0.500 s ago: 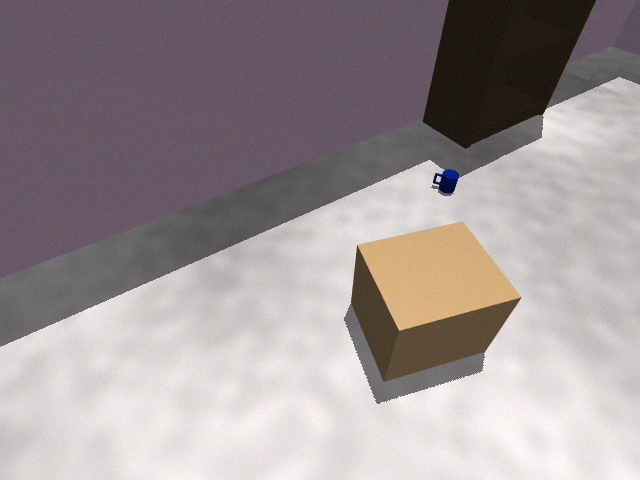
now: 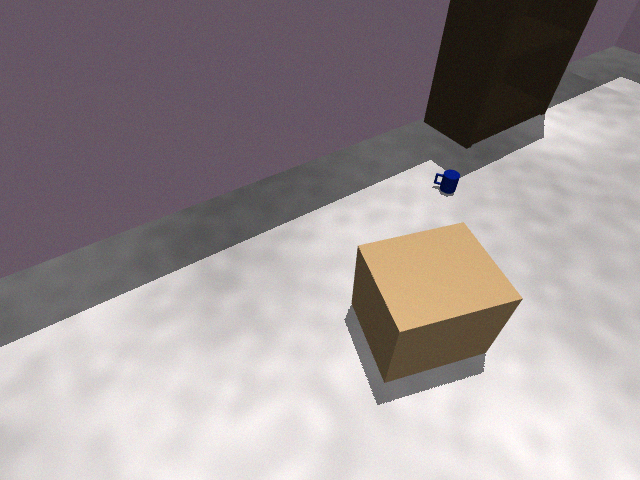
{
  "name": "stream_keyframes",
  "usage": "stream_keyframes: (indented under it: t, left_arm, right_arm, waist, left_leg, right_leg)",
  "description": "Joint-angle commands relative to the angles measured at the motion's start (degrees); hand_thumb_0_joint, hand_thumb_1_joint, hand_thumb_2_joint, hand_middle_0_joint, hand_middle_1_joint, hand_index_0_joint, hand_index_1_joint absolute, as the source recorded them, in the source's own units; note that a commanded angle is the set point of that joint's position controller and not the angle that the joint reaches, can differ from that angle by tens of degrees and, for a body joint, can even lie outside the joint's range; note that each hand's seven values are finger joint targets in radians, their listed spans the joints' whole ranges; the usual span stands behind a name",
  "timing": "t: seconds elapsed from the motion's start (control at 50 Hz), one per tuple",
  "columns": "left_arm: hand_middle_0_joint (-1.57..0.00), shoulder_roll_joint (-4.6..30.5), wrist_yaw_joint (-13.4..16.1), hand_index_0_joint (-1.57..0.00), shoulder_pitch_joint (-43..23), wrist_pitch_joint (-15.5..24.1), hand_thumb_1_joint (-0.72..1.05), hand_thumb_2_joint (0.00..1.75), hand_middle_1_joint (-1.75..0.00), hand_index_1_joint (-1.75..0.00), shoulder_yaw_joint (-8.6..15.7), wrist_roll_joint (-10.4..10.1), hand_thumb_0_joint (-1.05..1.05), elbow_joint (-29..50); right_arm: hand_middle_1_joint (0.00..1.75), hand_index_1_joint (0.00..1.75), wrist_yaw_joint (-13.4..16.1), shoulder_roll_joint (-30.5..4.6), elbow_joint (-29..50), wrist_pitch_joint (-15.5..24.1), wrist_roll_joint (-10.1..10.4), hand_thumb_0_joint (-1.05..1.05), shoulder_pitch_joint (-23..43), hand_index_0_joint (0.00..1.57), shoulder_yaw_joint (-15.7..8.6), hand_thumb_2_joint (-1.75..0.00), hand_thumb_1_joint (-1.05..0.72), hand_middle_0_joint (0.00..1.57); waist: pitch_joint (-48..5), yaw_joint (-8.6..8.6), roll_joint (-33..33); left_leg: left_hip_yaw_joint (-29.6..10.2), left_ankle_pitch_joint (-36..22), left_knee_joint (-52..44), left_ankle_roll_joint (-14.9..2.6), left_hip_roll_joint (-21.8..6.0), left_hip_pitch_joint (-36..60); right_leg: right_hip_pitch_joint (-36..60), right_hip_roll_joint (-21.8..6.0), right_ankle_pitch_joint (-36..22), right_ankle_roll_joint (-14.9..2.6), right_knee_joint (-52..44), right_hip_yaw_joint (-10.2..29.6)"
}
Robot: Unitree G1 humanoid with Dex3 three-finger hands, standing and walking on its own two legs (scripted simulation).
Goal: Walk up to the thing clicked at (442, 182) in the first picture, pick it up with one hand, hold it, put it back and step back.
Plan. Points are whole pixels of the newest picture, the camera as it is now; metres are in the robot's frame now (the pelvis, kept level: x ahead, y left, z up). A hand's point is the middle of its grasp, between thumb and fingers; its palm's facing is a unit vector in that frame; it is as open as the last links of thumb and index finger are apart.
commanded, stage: stand
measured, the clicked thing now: (446, 180) +1.57 -0.65 -0.74
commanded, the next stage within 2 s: walk up in 0.62 s
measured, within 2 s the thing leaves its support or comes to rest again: neither
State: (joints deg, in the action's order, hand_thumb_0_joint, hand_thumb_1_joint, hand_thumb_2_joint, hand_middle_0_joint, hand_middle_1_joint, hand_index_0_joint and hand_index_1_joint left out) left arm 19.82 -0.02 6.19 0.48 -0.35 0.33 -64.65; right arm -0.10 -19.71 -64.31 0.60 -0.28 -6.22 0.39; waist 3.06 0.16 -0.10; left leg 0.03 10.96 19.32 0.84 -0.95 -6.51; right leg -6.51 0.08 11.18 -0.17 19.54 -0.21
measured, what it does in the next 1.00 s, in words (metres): lifts its right foot, turning right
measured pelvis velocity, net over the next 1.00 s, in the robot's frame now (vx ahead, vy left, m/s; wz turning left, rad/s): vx -0.01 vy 0.07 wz -0.39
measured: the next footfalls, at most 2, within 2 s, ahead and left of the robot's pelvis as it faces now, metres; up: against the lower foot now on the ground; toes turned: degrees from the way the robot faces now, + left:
right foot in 1.30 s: -0.02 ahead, -0.04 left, +0.00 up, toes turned -41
left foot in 1.68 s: +0.19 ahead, +0.07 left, +0.00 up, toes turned -54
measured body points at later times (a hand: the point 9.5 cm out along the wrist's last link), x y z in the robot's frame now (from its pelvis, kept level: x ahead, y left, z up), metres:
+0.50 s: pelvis +0.00 +0.00 +0.00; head +0.01 +0.00 +0.45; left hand +0.07 +0.30 -0.13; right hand +0.07 -0.30 -0.13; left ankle +0.00 +0.13 -0.75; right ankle -0.01 -0.12 -0.75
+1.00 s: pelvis -0.01 +0.07 -0.01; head +0.04 +0.07 +0.44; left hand +0.19 +0.34 -0.13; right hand -0.02 -0.27 -0.10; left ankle +0.00 +0.14 -0.75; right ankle -0.04 -0.08 -0.69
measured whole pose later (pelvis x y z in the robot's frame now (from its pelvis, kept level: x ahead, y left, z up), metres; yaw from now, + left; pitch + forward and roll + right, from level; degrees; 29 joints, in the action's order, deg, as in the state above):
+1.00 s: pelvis -0.01 +0.07 -0.01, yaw -23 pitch -1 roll -3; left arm 23.6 0.6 14.0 -2.4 3.6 2.4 -46.8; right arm -1.7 -21.6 -47.8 -2.4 -2.0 -6.8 -5.7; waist 7.2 -0.7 0.1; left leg 2.1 17.2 28.4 -4.0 0.3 -10.2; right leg -26.8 4.3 24.3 0.6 54.2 5.0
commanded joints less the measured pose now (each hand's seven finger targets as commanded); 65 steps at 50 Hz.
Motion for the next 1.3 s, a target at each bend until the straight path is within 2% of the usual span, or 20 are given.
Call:
stream_keyframes:
  t: [0.0,0.58,0.6,0.66,0.7,0.74,0.78,0.8,0.82,0.84,0.86,0.88,0.9,0.96,1.0,1.04,1.08,1.16,1.24,1.28]
  left_arm:
    - [-0.20,12.4,0.7,-0.20,-2.3,1.5,0.90,0.90,-0.30,-0.30,2.4,0.1,0.00,3.6]
    - [-0.20,12.2,0.7,-0.20,-1.7,1.5,0.90,0.90,-0.30,-0.30,2.4,0.2,0.00,3.8]
    - [-0.20,15.6,0.3,-0.20,1.7,0.1,0.90,0.90,-0.30,-0.30,4.7,1.5,0.00,9.5]
    - [-0.20,17.8,0.4,-0.20,2.6,-0.1,0.90,0.90,-0.30,-0.30,6.2,2.6,0.00,12.4]
    - [-0.20,18.0,0.6,-0.20,3.3,0.2,0.90,0.90,-0.30,-0.30,7.1,3.0,0.00,15.8]
    - [-0.20,17.9,1.0,-0.20,4.0,0.5,0.90,0.90,-0.30,-0.30,7.4,3.3,0.00,18.7]
    - [-0.20,16.5,1.4,-0.20,4.1,0.6,0.90,0.90,-0.30,-0.30,7.3,3.0,0.00,20.9]
    - [-0.20,15.7,1.4,-0.20,4.3,0.5,0.90,0.90,-0.30,-0.30,7.1,2.7,0.00,22.1]
    - [-0.20,15.0,1.3,-0.20,2.4,0.4,0.90,0.90,-0.30,-0.30,6.9,2.3,0.00,23.7]
    - [-0.20,10.8,1.3,-0.20,-0.4,0.3,0.90,0.90,-0.30,-0.30,5.7,2.0,0.00,26.1]
    - [-0.20,8.9,2.0,-0.20,3.6,0.0,0.90,0.90,-0.30,-0.30,5.4,2.3,0.00,25.2]
    - [-0.20,13.5,2.4,-0.20,6.4,-0.5,0.90,0.90,-0.30,-0.30,6.4,2.5,0.00,24.5]
    - [-0.20,14.6,2.0,-0.20,9.4,-1.0,0.90,0.90,-0.30,-0.30,6.8,2.4,0.00,24.0]
    - [-0.20,13.6,0.0,-0.20,9.8,-1.6,0.90,0.90,-0.30,-0.30,7.1,1.6,0.00,22.8]
    - [-0.20,12.5,-1.1,-0.20,10.2,-1.7,0.90,0.90,-0.30,-0.30,6.4,1.2,0.00,24.0]
    - [-0.20,11.7,-1.8,-0.20,8.3,-1.7,0.90,0.90,-0.30,-0.30,5.8,1.1,0.00,25.9]
    - [-0.20,12.1,-1.9,-0.20,6.0,-1.5,0.90,0.90,-0.30,-0.30,5.8,1.3,0.00,27.7]
    - [-0.20,13.0,-1.8,-0.20,4.3,-1.4,0.90,0.90,-0.30,-0.30,6.0,1.3,0.00,29.0]
    - [-0.20,12.9,-1.4,-0.20,9.0,-1.4,0.90,0.90,-0.30,-0.30,6.4,1.2,0.00,28.4]
    - [-0.20,13.5,-1.1,-0.20,17.1,-0.9,0.90,0.90,-0.30,-0.30,7.0,1.4,0.00,25.7]
  right_arm:
    - [0.30,0.30,0.7,-11.8,3.5,1.3,-0.1,0.00,2.3,0.20,-2.5,-0.90,-0.90,0.20]
    - [0.30,0.30,0.7,-12.2,3.6,1.3,-0.2,0.00,2.0,0.20,-2.6,-0.90,-0.90,0.20]
    - [0.30,0.30,-0.2,-19.2,8.4,0.6,-0.9,0.00,6.1,0.20,-7.8,-0.90,-0.90,0.20]
    - [0.30,0.30,-0.9,-14.4,12.1,-0.4,-0.4,0.00,5.1,0.20,-7.5,-0.90,-0.90,0.20]
    - [0.30,0.30,-1.5,-13.6,13.8,-0.9,-0.3,0.00,4.6,0.20,-7.8,-0.90,-0.90,0.20]
    - [0.30,0.30,-1.7,-13.0,15.3,-1.2,-0.3,0.00,2.7,0.20,-7.9,-0.90,-0.90,0.20]
    - [0.30,0.30,-1.6,-13.5,16.1,-1.4,-0.4,0.00,1.1,0.20,-8.6,-0.90,-0.90,0.20]
    - [0.30,0.30,-1.4,-13.9,16.6,-1.4,-0.5,0.00,0.1,0.20,-9.0,-0.90,-0.90,0.20]
    - [0.30,0.30,-1.2,-14.8,16.6,-1.3,-1.2,0.00,-2.9,0.20,-9.6,-0.90,-0.90,0.20]
    - [0.30,0.30,-0.7,-17.1,16.6,-1.1,-2.2,0.00,-6.4,0.20,-10.4,-0.90,-0.90,0.20]
    - [0.30,0.30,-0.4,-18.2,18.9,-1.3,-2.2,0.00,-2.2,0.20,-10.5,-0.90,-0.90,0.20]
    - [0.30,0.30,-0.8,-18.1,21.6,-1.5,-2.3,0.00,0.7,0.20,-10.8,-0.90,-0.90,0.20]
    - [0.30,0.30,-1.1,-17.2,23.3,-1.6,-2.1,0.00,3.1,0.20,-10.8,-0.90,-0.90,0.20]
    - [0.30,0.30,-0.8,-12.6,24.0,-0.9,-1.7,0.00,4.1,0.20,-9.2,-0.90,-0.90,0.20]
    - [0.30,0.30,-0.8,-12.9,23.8,-0.5,-1.3,0.00,0.2,0.20,-9.0,-0.90,-0.90,0.20]
    - [0.30,0.30,-1.2,-13.4,24.6,-0.5,-1.2,0.00,-2.8,0.20,-9.3,-0.90,-0.90,0.20]
    - [0.30,0.30,-1.5,-14.8,25.7,-0.5,-1.5,0.00,-5.4,0.20,-9.7,-0.90,-0.90,0.20]
    - [0.30,0.30,-1.6,-16.0,27.9,-0.6,-1.7,0.00,-8.8,0.20,-10.3,-0.90,-0.90,0.20]
    - [0.30,0.30,-1.3,-16.2,30.0,-0.6,-0.9,0.00,-8.5,0.20,-10.6,-0.90,-0.90,0.20]
    - [0.30,0.30,-1.1,-15.1,31.7,-0.5,0.9,0.00,-4.7,0.20,-10.1,-0.90,-0.90,0.20]
  waist:
    - [-4.8,-0.15,0.2]
    - [-4.6,-0.03,-0.3]
    - [-0.3,-1.12,-3.5]
    - [-0.6,-1.13,5.7]
    - [-3.6,-0.45,11.8]
    - [-6.0,-1.25,14.0]
    - [-8.2,-2.19,11.9]
    - [-9.7,-2.67,9.3]
    - [-10.4,-5.12,4.8]
    - [-11.4,-7.81,-4.3]
    - [-9.2,-4.99,-14.7]
    - [-8.3,-4.37,-12.6]
    - [-6.7,-2.45,-10.7]
    - [0.9,-0.41,-6.4]
    - [0.6,-1.64,-7.7]
    - [0.4,-3.65,-9.5]
    - [0.2,-4.87,-10.3]
    - [0.1,-5.54,-7.7]
    - [-3.2,-2.97,-5.6]
    - [-7.7,2.61,-2.3]
  left_leg:
    - [-4.8,-9.2,-2.5,-2.11,-6.4,1.6]
    - [-4.9,-9.7,-3.0,-2.29,-6.7,1.7]
    - [2.7,-2.0,7.4,-2.06,-2.6,5.5]
    - [-1.3,9.6,13.5,-2.35,-0.3,-3.4]
    - [-5.9,20.9,20.1,-2.17,2.0,-8.3]
    - [-9.3,21.4,22.3,-2.13,2.0,-11.7]
    - [-9.6,17.5,18.8,-2.21,2.0,-9.6]
    - [-8.7,14.5,13.2,-2.56,2.0,-5.9]
    - [-10.2,9.4,4.2,-3.84,-0.7,3.7]
    - [-16.9,2.1,-2.1,-6.02,-8.5,17.4]
    - [-24.9,-9.5,-2.1,-8.78,-19.2,16.0]
    - [-24.8,-9.6,-1.8,-13.22,-23.5,10.2]
    - [-22.6,-3.7,-3.9,-15.78,-24.1,3.9]
    - [-8.9,-10.9,-3.1,-6.07,-12.6,0.2]
    - [-3.3,-14.3,-1.6,-2.30,-9.5,2.4]
    - [-0.6,-16.4,-1.2,-1.79,-9.2,6.3]
    - [-0.4,-16.0,-0.8,-3.35,-11.9,7.9]
    - [1.2,-18.5,0.7,-2.97,-15.2,4.4]
    - [4.4,-26.4,9.1,-1.97,-16.7,1.8]
    - [9.8,-29.5,24.2,0.60,-13.5,-6.2]
  right_leg:
    - [0.6,-7.5,-10.0,-1.29,-3.3,5.6]
    - [1.4,-7.6,-10.4,-1.54,-3.5,5.6]
    - [-10.8,-7.2,-19.2,-4.34,0.8,15.1]
    - [-10.9,-10.4,-15.5,-8.54,1.3,25.0]
    - [-6.7,-12.7,-18.5,-11.86,1.4,33.1]
    - [-3.7,-13.9,-19.4,-13.11,2.1,37.4]
    - [-3.2,-11.4,-19.3,-11.12,3.4,35.5]
    - [-4.7,-9.0,-19.2,-9.11,5.4,33.0]
    - [-13.1,-4.5,-18.0,-5.52,10.4,27.2]
    - [-27.1,3.3,-9.8,-0.01,18.2,16.7]
    - [-32.2,8.6,18.1,1.49,27.9,8.7]
    - [-29.9,3.4,20.9,1.59,34.9,8.3]
    - [-25.7,1.1,20.0,1.36,39.4,6.8]
    - [-24.9,0.2,10.0,-0.16,39.8,5.7]
    - [-24.8,0.0,6.3,-0.17,37.3,3.0]
    - [-25.2,0.0,5.4,0.47,32.1,0.2]
    - [-25.1,-1.0,6.1,0.91,27.7,-1.5]
    - [-19.5,-1.6,7.8,-0.19,22.0,-2.7]
    - [-10.9,-0.4,9.9,-2.46,16.3,-3.5]
    - [3.8,0.1,7.7,-6.13,7.0,-1.6]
